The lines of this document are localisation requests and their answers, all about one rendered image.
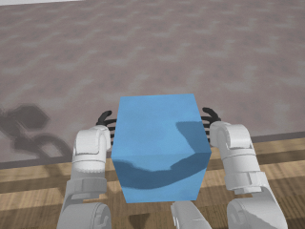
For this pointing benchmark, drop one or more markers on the right robot upper arm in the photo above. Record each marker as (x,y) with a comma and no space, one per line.
(254,213)

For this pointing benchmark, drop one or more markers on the carton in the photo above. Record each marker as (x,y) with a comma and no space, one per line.
(160,150)

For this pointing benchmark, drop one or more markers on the robot right thigh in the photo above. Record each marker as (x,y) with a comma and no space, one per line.
(187,216)

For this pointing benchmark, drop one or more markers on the left robot forearm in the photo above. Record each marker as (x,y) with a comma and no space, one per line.
(88,166)

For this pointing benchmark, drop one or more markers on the left robot hand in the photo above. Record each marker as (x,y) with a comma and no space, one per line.
(102,121)

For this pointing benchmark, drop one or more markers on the left robot upper arm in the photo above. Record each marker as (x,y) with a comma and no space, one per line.
(94,215)

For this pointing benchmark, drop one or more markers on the right robot hand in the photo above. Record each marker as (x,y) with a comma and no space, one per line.
(212,118)

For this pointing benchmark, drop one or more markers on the right robot forearm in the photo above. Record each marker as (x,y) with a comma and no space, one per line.
(243,175)

